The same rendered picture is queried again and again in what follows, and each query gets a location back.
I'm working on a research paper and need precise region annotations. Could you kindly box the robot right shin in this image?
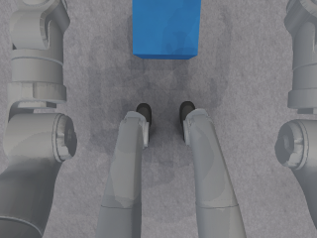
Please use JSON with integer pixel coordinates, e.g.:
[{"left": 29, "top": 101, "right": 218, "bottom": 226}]
[{"left": 185, "top": 108, "right": 216, "bottom": 129}]

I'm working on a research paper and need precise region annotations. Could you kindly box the robot right upper arm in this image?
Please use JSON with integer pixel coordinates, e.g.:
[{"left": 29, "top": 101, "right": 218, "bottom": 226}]
[{"left": 274, "top": 119, "right": 317, "bottom": 230}]

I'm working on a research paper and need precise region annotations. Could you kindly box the robot right forearm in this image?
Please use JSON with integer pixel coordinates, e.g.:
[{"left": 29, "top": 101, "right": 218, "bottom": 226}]
[{"left": 283, "top": 0, "right": 317, "bottom": 115}]

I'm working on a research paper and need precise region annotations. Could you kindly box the left robot foot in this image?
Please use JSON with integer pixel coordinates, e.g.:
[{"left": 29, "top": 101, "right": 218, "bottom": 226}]
[{"left": 136, "top": 103, "right": 152, "bottom": 141}]

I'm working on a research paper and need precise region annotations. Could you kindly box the robot left upper arm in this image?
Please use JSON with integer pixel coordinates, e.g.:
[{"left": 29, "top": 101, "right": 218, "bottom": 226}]
[{"left": 0, "top": 112, "right": 77, "bottom": 238}]

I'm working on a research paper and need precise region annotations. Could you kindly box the robot left forearm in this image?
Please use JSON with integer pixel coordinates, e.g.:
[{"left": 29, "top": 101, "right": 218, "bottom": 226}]
[{"left": 2, "top": 0, "right": 70, "bottom": 159}]

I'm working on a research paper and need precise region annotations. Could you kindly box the carton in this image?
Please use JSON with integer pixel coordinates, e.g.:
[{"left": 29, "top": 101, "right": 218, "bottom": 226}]
[{"left": 132, "top": 0, "right": 201, "bottom": 60}]

